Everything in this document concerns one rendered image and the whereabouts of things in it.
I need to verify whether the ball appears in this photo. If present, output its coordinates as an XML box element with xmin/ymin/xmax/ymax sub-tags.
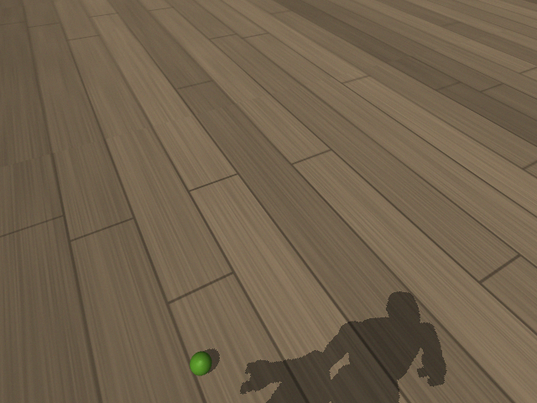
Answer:
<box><xmin>190</xmin><ymin>352</ymin><xmax>212</xmax><ymax>376</ymax></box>

